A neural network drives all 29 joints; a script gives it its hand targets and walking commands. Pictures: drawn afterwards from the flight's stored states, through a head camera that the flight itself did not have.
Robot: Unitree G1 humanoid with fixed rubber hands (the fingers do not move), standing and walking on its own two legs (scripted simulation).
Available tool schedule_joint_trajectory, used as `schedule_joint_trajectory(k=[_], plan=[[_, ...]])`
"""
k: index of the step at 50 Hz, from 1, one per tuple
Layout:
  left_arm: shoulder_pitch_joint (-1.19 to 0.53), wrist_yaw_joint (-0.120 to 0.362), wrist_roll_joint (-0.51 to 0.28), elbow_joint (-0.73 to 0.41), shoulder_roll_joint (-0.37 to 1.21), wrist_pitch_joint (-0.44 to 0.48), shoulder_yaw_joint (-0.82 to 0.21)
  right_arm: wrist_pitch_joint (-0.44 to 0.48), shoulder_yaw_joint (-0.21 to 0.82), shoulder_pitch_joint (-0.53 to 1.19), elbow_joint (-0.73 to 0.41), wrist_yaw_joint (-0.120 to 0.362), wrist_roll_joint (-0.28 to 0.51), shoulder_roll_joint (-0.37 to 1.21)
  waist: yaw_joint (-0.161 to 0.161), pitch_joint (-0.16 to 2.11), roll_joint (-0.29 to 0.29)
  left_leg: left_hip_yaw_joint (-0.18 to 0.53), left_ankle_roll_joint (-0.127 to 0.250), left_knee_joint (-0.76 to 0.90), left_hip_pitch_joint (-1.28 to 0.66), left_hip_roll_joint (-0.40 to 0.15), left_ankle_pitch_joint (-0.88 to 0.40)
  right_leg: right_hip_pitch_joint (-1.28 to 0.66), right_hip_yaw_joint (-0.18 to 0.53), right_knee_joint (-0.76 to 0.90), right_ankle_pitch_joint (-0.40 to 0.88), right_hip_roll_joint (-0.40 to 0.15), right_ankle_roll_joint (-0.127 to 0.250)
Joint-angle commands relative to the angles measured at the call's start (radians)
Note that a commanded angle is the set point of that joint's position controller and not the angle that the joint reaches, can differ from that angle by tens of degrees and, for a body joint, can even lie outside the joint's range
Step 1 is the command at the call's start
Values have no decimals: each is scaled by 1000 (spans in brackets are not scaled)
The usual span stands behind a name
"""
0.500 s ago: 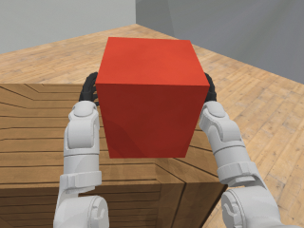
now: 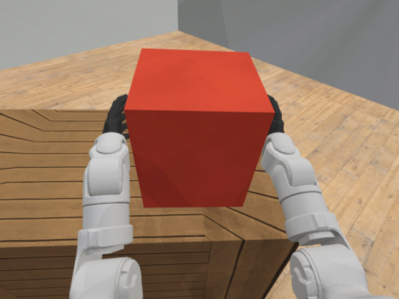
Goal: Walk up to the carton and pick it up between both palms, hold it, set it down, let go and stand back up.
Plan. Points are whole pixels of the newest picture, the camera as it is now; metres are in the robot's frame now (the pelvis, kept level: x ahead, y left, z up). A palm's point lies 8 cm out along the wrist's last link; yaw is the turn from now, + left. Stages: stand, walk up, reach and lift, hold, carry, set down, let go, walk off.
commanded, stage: hold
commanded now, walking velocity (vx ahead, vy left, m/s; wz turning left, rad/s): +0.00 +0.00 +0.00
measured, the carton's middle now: (194, 131) +0.39 +0.01 +0.18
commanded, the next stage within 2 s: none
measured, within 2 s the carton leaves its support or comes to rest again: neither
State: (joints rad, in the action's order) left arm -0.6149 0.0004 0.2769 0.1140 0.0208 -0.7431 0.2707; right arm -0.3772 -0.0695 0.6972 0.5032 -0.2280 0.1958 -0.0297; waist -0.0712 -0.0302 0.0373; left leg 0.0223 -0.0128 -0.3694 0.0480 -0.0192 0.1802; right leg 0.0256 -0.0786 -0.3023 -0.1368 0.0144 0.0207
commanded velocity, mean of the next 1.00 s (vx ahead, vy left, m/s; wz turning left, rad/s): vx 0.00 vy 0.00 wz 0.00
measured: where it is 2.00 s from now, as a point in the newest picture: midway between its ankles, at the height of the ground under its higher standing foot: outside the picture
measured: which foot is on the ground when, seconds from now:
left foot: down 0.00-1.00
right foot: down 0.00-1.00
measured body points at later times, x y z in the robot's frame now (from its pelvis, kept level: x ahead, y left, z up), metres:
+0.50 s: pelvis +0.00 +0.00 +0.00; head -0.05 +0.02 +0.45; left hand +0.38 +0.16 +0.20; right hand +0.38 -0.15 +0.19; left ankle +0.02 +0.12 -0.75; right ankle +0.03 -0.10 -0.75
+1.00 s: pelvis +0.00 +0.00 +0.00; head -0.05 +0.02 +0.45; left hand +0.37 +0.16 +0.20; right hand +0.38 -0.15 +0.19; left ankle +0.02 +0.12 -0.75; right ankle +0.03 -0.10 -0.75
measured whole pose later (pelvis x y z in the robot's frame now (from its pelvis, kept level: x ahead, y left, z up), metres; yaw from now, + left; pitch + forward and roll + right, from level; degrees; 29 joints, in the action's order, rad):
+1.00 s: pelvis +0.00 +0.00 +0.00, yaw +0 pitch -8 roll -1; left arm -0.62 0.00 0.28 0.12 0.02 -0.74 0.27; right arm -0.38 -0.07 0.70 0.51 -0.23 0.19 -0.03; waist -0.07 -0.03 0.03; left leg 0.02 -0.01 -0.37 0.05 -0.02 0.18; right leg 0.03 -0.08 -0.30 -0.14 0.01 0.02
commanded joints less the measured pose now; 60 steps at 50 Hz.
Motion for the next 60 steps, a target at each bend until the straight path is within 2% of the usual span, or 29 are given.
schedule_joint_trajectory(k=[1, 6, 10, 17, 21, 34, 39, 43, 48, 60], plan=[[-799, 114, -166, -155, 549, 81, -512, 67, 418, 872, -326, 123, 94, 594, -8, 472, -75, -37, -21, 36, -91, 65, -246, -132, 3, 25, 157, 48, -59], [-805, 111, -178, -176, 552, 84, -524, 69, 422, 872, -343, 126, 94, 597, -10, 497, -70, -36, -21, 32, -97, 64, -257, -136, 2, 22, 168, 48, -60], [-806, 115, -167, -148, 545, 80, -510, 67, 416, 874, -324, 126, 87, 595, -4, 465, -68, -38, -16, 40, -79, 65, -220, -124, 4, 25, 140, 46, -60], [-794, 111, -174, -164, 557, 81, -522, 71, 423, 882, -347, 125, 97, 594, -5, 496, -73, -37, -22, 31, -99, 65, -262, -130, 3, 23, 169, 50, -57], [-793, 113, -166, -157, 548, 79, -512, 65, 418, 860, -319, 126, 93, 594, -6, 465, -72, -36, -18, 38, -86, 65, -237, -126, 5, 26, 156, 48, -57], [-810, 110, -181, -177, 559, 86, -528, 73, 422, 878, -351, 126, 94, 603, -9, 508, -75, -35, -21, 29, -97, 66, -257, -134, 3, 21, 171, 48, -58], [-805, 114, -164, -144, 546, 83, -507, 66, 405, 863, -295, 130, 81, 595, -8, 456, -69, -39, -15, 47, -72, 64, -203, -122, 4, 29, 125, 45, -57], [-809, 112, -176, -159, 556, 86, -517, 73, 414, 885, -334, 128, 89, 601, -7, 501, -70, -38, -19, 35, -90, 65, -244, -135, 4, 24, 160, 48, -59], [-806, 113, -167, -149, 552, 85, -510, 68, 412, 870, -302, 129, 86, 599, -8, 469, -72, -38, -17, 42, -82, 65, -228, -127, 4, 26, 147, 46, -58], [-810, 112, -173, -156, 554, 87, -513, 74, 418, 885, -331, 129, 92, 605, -5, 498, -70, -39, -16, 38, -83, 65, -231, -134, 4, 24, 154, 48, -58]])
